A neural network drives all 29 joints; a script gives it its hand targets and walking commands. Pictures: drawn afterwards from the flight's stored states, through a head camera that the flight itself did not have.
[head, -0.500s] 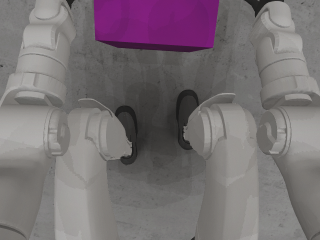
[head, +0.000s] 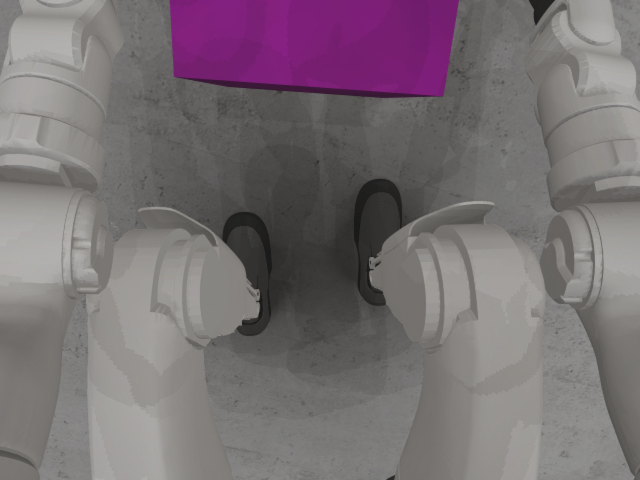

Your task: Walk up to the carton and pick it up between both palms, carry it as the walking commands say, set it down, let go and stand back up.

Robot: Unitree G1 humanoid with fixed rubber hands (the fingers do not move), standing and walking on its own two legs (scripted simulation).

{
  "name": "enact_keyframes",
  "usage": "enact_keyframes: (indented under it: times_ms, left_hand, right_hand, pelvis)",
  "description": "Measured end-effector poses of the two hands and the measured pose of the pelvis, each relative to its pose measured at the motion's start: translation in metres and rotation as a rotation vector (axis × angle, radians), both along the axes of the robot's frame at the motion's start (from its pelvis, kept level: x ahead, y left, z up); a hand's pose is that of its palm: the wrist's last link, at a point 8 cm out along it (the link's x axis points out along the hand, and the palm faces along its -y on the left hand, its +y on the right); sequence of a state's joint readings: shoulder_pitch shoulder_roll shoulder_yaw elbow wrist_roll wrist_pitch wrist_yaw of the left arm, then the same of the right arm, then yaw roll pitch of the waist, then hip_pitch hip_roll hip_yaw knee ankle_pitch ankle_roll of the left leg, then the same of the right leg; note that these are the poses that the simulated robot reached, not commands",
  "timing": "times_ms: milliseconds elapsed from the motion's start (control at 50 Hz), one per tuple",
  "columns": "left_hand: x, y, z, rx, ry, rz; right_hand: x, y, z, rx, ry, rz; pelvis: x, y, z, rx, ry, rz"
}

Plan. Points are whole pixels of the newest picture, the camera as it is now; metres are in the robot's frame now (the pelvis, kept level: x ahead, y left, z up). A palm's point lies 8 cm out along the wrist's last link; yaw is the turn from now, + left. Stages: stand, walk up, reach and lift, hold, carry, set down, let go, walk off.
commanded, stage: reach and lift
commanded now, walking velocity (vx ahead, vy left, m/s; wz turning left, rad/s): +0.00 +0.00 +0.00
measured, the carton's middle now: out of the picture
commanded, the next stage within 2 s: none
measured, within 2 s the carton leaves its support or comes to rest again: leaves its support in 1.54 s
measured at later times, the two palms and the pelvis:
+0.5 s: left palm out of the picture +0.55 +0.14 -0.19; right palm out of the picture +0.50 -0.24 -0.19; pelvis +0.00 +0.00 +0.00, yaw +0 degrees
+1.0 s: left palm out of the picture +0.55 +0.11 -0.19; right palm out of the picture +0.52 -0.21 -0.18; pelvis +0.00 +0.00 +0.00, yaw +0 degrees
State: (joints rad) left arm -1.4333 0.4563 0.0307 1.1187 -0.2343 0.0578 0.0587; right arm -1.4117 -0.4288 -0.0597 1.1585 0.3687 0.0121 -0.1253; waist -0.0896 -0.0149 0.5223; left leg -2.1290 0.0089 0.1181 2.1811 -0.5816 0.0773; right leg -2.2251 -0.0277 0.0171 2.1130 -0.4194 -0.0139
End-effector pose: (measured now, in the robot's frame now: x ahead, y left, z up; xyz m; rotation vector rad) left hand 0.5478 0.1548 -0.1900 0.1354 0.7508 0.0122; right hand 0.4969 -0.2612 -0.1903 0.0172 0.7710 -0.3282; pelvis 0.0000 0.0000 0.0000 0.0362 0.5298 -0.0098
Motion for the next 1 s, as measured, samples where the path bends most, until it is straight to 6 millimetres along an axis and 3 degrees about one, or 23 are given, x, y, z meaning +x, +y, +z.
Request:
enact_keyframes:
  times_ms: [440, 620, 720, 1000]
  left_hand:
    - [-0.003, -0.014, -0.003, 0.005, 0.010, -0.070]
    - [0.005, -0.038, 0.002, -0.040, -0.009, -0.096]
    - [0.006, -0.043, 0.003, -0.048, -0.016, -0.099]
    - [0.005, -0.044, 0.003, -0.044, -0.017, -0.092]
  right_hand:
    - [0.000, 0.010, -0.002, -0.002, 0.007, 0.051]
    - [0.022, 0.036, 0.007, 0.041, -0.035, 0.101]
    - [0.029, 0.052, 0.009, 0.034, -0.033, 0.148]
    - [0.028, 0.054, 0.007, 0.019, -0.032, 0.152]
  pelvis:
    - [0.000, 0.000, 0.000, 0.000, 0.000, 0.000]
    - [0.000, -0.001, 0.000, 0.000, 0.000, -0.001]
    - [0.000, -0.001, 0.000, 0.000, 0.000, 0.000]
    - [0.000, -0.002, 0.000, 0.001, 0.000, 0.000]
